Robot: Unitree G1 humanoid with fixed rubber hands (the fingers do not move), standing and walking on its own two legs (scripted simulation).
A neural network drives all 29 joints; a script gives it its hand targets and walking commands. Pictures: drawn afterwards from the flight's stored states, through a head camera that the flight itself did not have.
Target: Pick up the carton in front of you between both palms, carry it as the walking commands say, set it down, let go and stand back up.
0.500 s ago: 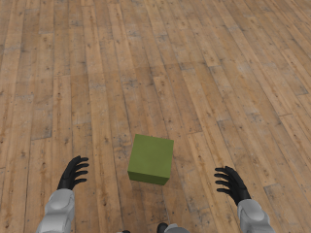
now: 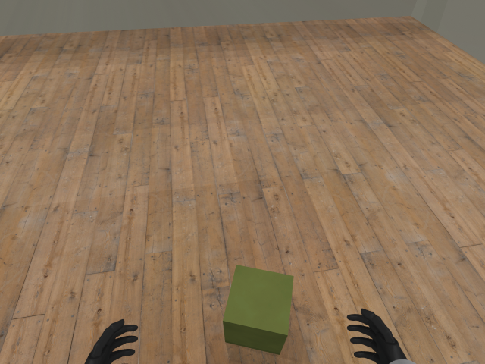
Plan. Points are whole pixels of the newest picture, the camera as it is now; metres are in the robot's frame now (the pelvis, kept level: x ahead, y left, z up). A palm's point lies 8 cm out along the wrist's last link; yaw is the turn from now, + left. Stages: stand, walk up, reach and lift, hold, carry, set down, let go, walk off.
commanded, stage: let go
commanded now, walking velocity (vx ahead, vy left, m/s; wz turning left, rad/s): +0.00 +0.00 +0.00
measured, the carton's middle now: (258, 310) +0.45 -0.06 -0.65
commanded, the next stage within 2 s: stand in 0.22 s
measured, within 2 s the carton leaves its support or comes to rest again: neither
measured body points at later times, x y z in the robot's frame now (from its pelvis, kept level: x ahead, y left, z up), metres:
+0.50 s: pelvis +0.01 -0.02 +0.00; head +0.02 -0.03 +0.44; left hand +0.14 +0.28 -0.09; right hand +0.16 -0.30 -0.10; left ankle -0.03 +0.09 -0.74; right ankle -0.01 -0.12 -0.74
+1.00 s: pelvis +0.01 -0.03 +0.00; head +0.02 -0.04 +0.45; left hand +0.13 +0.28 -0.10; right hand +0.15 -0.32 -0.11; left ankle -0.03 +0.09 -0.74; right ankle -0.01 -0.12 -0.74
